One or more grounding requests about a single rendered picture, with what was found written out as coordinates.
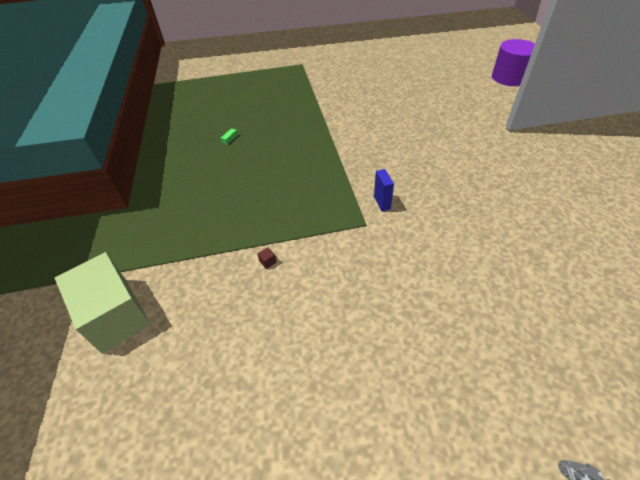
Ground bed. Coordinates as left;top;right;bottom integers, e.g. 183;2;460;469
0;0;165;227

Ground right robot hand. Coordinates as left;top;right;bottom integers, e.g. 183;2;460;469
558;460;611;480

